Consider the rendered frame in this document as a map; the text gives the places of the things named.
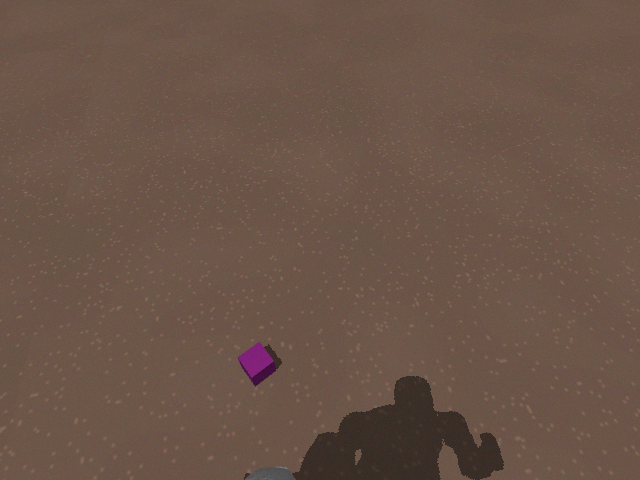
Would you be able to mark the cube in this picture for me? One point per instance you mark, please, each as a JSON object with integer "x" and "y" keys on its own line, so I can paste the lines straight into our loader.
{"x": 257, "y": 363}

